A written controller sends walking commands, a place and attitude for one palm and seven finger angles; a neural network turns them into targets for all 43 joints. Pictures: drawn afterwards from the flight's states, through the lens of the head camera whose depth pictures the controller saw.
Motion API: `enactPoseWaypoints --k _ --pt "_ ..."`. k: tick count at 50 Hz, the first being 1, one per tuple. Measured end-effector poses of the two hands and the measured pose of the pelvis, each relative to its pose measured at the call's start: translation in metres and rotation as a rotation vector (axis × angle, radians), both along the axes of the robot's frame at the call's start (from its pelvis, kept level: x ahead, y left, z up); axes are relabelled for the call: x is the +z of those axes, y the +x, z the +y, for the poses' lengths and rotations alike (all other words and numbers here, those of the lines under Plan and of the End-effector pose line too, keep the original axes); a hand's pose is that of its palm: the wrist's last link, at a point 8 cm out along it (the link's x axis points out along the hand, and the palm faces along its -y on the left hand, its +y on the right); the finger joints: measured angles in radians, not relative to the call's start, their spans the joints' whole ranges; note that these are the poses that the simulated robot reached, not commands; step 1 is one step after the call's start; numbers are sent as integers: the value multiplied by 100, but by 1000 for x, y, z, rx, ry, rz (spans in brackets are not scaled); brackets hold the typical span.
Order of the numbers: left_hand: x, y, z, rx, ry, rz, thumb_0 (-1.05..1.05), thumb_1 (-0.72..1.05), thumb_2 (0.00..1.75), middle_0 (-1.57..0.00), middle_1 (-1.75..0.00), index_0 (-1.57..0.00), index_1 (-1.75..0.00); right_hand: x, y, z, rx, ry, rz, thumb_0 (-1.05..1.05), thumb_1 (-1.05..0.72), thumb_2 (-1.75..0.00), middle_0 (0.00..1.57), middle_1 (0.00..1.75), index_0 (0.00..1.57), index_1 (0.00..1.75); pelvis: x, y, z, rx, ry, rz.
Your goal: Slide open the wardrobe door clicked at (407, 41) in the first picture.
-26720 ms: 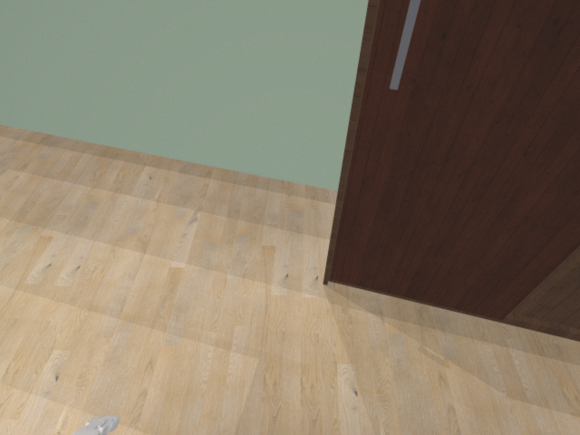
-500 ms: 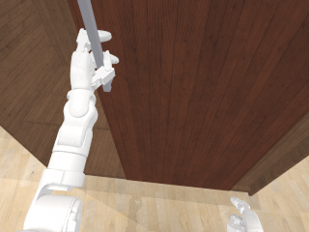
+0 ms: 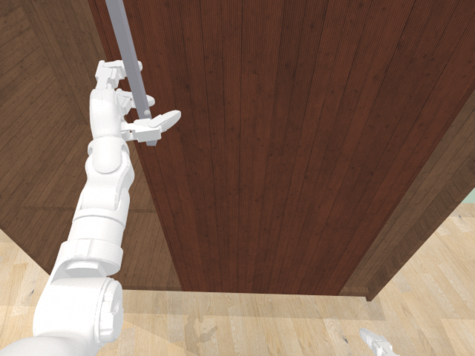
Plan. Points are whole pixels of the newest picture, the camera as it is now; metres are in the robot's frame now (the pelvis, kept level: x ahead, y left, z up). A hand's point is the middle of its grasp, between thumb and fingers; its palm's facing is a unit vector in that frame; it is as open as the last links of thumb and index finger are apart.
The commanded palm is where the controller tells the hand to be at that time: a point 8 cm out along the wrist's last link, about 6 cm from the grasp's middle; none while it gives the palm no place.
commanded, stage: loosen the grip on the handle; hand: left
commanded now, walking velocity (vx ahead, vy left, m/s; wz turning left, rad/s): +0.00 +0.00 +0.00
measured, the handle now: (138, 73) +0.49 +0.17 +0.26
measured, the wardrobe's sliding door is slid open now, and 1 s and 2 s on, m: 0.48 0.48 0.48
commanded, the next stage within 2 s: slip the hand off the handle in 0.30 s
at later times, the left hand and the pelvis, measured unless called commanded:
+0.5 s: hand (149, 115) +0.44 +0.15 +0.20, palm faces +0.17 -0.98 -0.11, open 14.8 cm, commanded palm +0.42 +0.22 +0.20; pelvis +0.01 +0.00 +0.00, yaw -1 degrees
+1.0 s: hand (99, 117) +0.45 +0.24 +0.20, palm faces +0.24 -0.96 -0.13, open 14.7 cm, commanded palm +0.41 +0.28 +0.20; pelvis +0.03 +0.01 +0.00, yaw -1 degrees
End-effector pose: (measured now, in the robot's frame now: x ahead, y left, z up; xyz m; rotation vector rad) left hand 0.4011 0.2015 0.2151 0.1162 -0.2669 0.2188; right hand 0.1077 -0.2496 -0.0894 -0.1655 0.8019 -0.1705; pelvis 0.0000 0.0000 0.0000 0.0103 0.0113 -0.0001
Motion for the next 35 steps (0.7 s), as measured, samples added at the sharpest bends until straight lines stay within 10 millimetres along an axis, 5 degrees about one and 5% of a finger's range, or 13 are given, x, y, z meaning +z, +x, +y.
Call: enactPoseWaypoints --k 8,14,23,35 --pt "-2 -2 1 -10 70 -29 -1 -39 28 -36 -130 -10 -114 -18 -69 -14 -57 -23 159 1 -90 -90 20 30 20 30 -3 -14 -5 -3 2 10" --pt "-6 7 2 -67 68 -26 -1 -51 22 -31 -123 -17 -115 -20 -83 -17 -84 -42 193 1 -90 -90 20 30 20 30 -3 -12 -4 -23 -1 17" --pt "-13 12 1 -74 31 -76 -1 -55 20 -30 -120 -23 -114 -13 -40 -10 -48 -52 118 1 -90 -90 20 30 20 30 -2 4 2 -27 -4 30" --pt "-10 21 22 -87 30 -52 -1 -56 20 -45 -125 -25 -115 -1 24 7 -5 -42 36 1 -90 -90 21 30 21 30 0 20 6 -25 -8 47"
